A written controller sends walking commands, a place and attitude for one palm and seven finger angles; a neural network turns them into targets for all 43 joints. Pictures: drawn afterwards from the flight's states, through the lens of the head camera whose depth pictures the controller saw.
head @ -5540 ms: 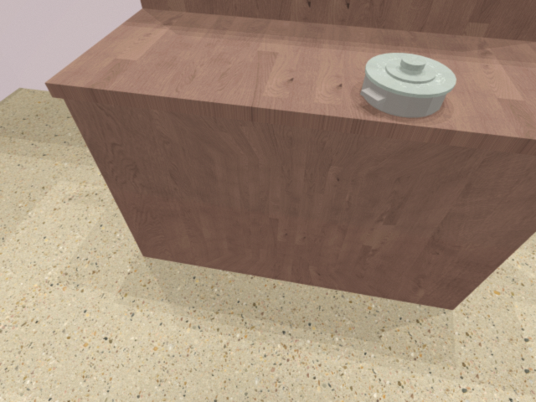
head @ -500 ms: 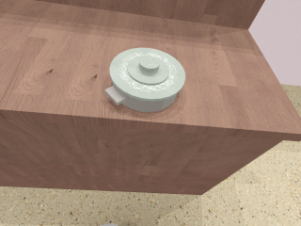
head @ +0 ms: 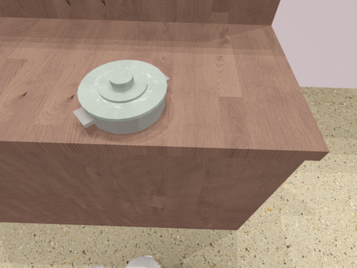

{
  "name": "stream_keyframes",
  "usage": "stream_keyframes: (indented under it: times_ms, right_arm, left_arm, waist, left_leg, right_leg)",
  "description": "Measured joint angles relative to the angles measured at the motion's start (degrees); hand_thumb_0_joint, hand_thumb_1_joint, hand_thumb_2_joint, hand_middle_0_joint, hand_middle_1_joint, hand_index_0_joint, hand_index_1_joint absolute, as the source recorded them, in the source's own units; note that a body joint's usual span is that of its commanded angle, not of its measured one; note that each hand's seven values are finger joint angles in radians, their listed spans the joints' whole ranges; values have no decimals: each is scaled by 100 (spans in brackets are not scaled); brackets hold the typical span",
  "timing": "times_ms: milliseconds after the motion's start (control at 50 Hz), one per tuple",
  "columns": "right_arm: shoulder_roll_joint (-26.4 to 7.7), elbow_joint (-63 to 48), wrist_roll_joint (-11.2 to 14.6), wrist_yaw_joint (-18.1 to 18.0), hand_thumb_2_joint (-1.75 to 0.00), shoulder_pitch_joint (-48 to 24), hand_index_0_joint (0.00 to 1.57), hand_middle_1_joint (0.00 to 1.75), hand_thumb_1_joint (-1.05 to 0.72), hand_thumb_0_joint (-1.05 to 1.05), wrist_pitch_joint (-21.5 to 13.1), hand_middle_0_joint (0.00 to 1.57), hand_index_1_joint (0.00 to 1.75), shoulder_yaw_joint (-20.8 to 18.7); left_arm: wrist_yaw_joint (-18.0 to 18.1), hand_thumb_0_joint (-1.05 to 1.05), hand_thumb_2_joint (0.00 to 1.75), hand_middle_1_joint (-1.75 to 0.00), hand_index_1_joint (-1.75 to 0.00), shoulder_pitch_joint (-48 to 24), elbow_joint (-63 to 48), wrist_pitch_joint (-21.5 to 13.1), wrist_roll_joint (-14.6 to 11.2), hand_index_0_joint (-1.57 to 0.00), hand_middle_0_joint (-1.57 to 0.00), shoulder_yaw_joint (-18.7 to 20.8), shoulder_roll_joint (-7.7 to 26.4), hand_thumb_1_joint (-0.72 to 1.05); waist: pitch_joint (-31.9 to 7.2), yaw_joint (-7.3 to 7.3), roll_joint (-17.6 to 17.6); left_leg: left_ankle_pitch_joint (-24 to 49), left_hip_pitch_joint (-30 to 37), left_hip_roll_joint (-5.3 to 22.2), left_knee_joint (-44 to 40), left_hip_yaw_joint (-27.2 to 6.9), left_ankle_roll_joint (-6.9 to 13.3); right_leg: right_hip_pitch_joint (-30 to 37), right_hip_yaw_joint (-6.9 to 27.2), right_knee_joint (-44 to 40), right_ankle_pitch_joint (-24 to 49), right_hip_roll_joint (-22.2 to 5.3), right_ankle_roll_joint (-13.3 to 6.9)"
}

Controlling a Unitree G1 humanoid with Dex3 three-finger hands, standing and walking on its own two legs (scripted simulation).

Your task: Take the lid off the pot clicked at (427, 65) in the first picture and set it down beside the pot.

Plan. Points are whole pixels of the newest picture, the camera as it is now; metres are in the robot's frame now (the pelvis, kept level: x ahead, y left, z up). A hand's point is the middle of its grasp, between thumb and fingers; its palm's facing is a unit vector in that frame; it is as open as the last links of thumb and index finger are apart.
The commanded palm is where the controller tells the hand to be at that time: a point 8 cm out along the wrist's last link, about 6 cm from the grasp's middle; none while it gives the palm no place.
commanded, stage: come to a stop and stand still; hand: left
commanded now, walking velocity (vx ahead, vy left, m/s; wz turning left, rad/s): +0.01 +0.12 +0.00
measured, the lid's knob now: (121, 78) +0.47 +0.16 +0.16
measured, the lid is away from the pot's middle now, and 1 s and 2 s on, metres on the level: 0.00 0.00 0.00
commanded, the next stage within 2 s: look again from close up in 0.70 s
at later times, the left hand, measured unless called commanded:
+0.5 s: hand out of the picture +0.02 +0.23 -0.17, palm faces +0.04 -0.96 -0.28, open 7.4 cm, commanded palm none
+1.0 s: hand out of the picture +0.05 +0.19 -0.17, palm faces -0.02 -0.98 -0.22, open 7.4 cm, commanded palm none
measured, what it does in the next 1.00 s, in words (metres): steps on the spot: left foot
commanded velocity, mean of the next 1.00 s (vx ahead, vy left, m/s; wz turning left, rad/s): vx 0.00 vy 0.01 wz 0.00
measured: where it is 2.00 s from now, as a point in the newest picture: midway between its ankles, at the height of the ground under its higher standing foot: outside the picture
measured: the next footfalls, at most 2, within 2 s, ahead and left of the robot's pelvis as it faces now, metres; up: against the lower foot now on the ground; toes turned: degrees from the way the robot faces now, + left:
left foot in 0.12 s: +0.05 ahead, +0.10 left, +0.00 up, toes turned -1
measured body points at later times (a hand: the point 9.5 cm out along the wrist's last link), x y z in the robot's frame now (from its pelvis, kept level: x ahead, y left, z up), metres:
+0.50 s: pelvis +0.00 +0.03 +0.00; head +0.01 +0.02 +0.45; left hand +0.01 +0.28 -0.14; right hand +0.10 -0.19 -0.15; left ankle +0.02 +0.08 -0.73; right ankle +0.02 -0.13 -0.73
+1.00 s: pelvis +0.02 +0.02 +0.00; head +0.05 +0.02 +0.45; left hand +0.05 +0.24 -0.15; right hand +0.04 -0.21 -0.16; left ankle +0.02 +0.08 -0.73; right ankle +0.02 -0.13 -0.73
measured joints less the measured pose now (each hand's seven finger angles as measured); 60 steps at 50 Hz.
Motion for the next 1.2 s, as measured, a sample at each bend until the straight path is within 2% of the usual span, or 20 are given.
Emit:
stream_keyframes:
  times_ms: [60,120,140,180,200,240,300,420,540,760,980,1200]
  right_arm:
    - [105,-35,26,18,-90,-40,20,30,-91,0,-6,20,30,58]
    - [252,-83,40,33,-90,-60,20,30,-91,0,-47,20,30,116]
    - [312,-90,34,31,-90,-71,20,30,-91,0,-77,20,30,132]
    - [443,-99,-27,26,-90,-98,20,30,-91,0,-114,20,30,190]
    - [473,-147,-46,42,-90,-68,20,30,-91,0,-98,20,30,216]
    - [483,-266,-52,64,-90,-2,20,30,-91,0,-28,20,30,249]
    - [477,-413,-41,70,-90,8,20,30,-91,0,38,20,30,274]
    - [443,-529,-39,81,-90,-39,20,30,-91,0,-39,21,30,295]
    - [367,-370,-30,65,-90,-64,20,30,-91,0,-94,21,30,297]
    - [281,-7,-28,39,-90,53,20,30,-91,0,-125,20,30,297]
    - [379,293,-18,11,-90,182,20,30,-91,0,-149,20,30,313]
    - [436,425,-13,-23,-90,135,20,30,-91,1,-178,20,30,294]
  left_arm:
    - [55,0,90,-30,-30,111,64,3,-12,-20,-20,6,31,92]
    - [89,1,90,-30,-30,202,134,54,-42,-20,-20,20,132,92]
    - [98,1,90,-30,-30,205,158,82,-51,-20,-20,35,174,92]
    - [132,1,90,-30,-30,171,264,88,-84,-20,-20,11,268,92]
    - [139,1,90,-30,-30,215,291,92,-91,-20,-20,-41,290,92]
    - [141,1,90,-30,-30,374,309,100,-69,-20,-20,-110,274,91]
    - [158,1,90,-30,-30,593,318,86,-43,-20,-20,-153,225,91]
    - [192,1,90,-30,-30,756,306,84,-36,-20,-20,-119,187,91]
    - [212,1,90,-30,-30,762,296,21,-53,-20,-20,-110,141,91]
    - [172,1,90,-30,-30,567,413,28,-64,-20,-20,-172,7,91]
    - [155,1,90,-30,-30,340,532,14,-78,-20,-20,-185,-53,91]
    - [157,1,90,-30,-30,217,618,14,-87,-20,-20,-159,-47,91]
  waist:
    - [-13,81,-109]
    - [-52,113,-201]
    - [-43,112,-244]
    - [41,159,-377]
    - [4,168,-363]
    - [-153,167,-225]
    - [-321,150,5]
    - [-433,162,199]
    - [-408,201,250]
    - [-298,106,159]
    - [-170,26,70]
    - [-91,16,70]
  left_leg:
    - [228,212,-173,-615,106,6]
    - [885,626,-238,-1642,122,62]
    - [1324,705,-251,-1880,123,239]
    - [1480,780,-332,-1906,164,557]
    - [1425,786,-346,-1877,164,639]
    - [1278,735,-336,-1746,158,701]
    - [1151,679,-326,-1596,173,717]
    - [1206,701,-417,-1739,286,829]
    - [1303,849,-475,-1982,354,857]
    - [1341,963,-468,-2156,398,831]
    - [1333,1028,-407,-2245,378,754]
    - [1269,1103,-354,-2279,377,697]
  right_leg:
    - [72,-9,-107,55,27,-22]
    - [39,-56,-13,8,62,4]
    - [6,-77,80,-40,58,20]
    - [21,-51,222,-159,-8,-25]
    - [25,-50,271,-279,-15,-78]
    - [53,-96,214,-198,-28,-112]
    - [67,-92,189,-133,-32,18]
    - [1,23,193,-159,-117,31]
    - [86,101,46,-80,-172,128]
    - [151,157,-68,-44,-165,226]
    - [211,141,-162,-44,-103,196]
    - [278,144,-201,-98,-49,151]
